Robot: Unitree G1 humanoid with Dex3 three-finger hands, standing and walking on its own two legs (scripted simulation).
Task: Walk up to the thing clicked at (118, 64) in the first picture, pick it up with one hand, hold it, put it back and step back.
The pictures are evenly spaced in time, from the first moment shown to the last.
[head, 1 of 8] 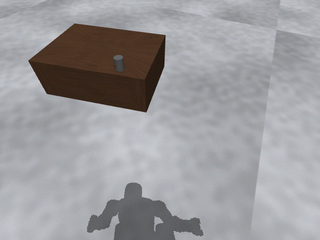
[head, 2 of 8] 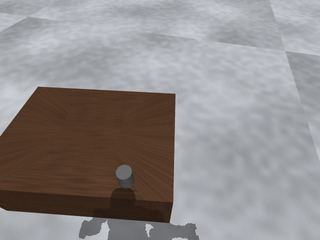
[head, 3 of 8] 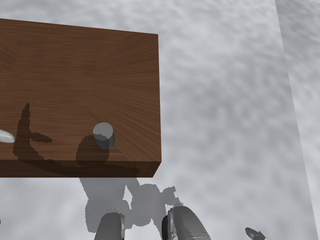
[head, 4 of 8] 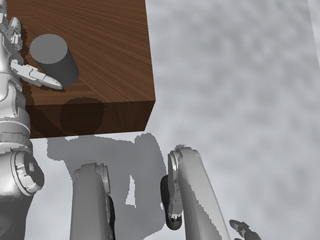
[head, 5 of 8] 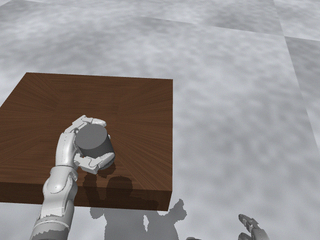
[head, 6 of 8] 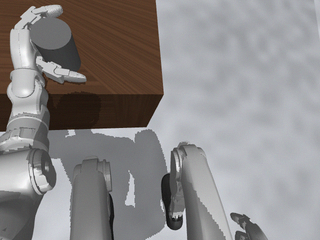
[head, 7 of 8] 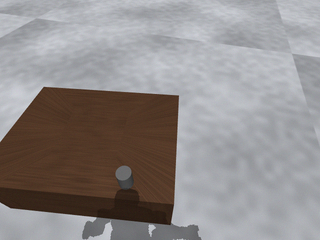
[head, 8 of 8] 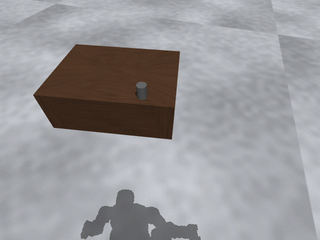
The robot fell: no
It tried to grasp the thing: yes
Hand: left
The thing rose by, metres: 0.38
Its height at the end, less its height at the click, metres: +0.00
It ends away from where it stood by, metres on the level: 0.01
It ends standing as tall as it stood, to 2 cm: yes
